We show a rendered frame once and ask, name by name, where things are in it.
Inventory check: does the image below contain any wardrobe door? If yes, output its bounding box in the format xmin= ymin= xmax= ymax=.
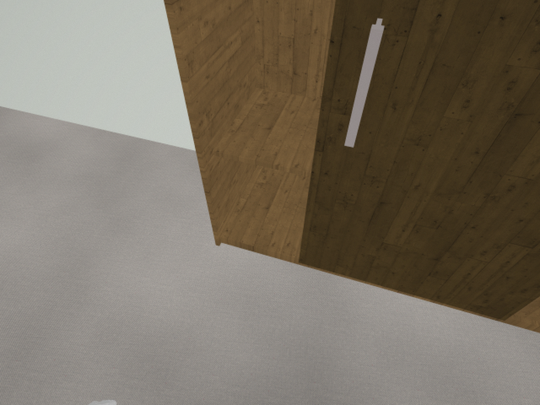
xmin=514 ymin=296 xmax=540 ymax=322
xmin=299 ymin=0 xmax=540 ymax=321

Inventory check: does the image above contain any handle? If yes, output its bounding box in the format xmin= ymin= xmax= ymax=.
xmin=344 ymin=19 xmax=385 ymax=148

